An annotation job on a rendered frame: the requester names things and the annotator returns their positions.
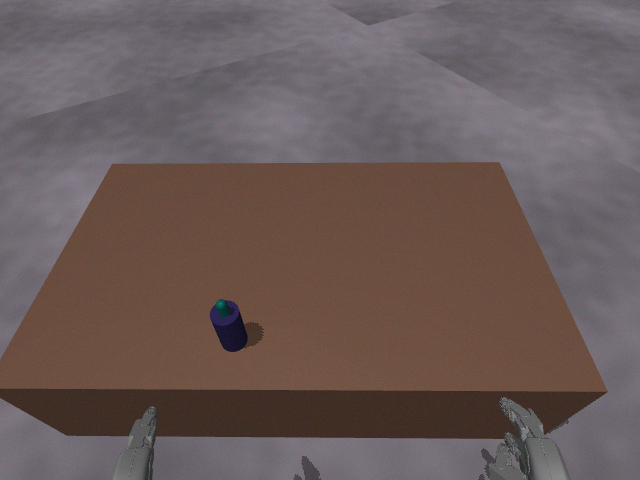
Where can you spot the bottle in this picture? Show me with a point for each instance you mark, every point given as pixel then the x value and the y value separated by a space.
pixel 228 324

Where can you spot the left robot hand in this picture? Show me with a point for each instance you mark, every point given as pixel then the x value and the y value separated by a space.
pixel 135 463

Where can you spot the right robot hand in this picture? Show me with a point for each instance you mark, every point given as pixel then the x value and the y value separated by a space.
pixel 538 456

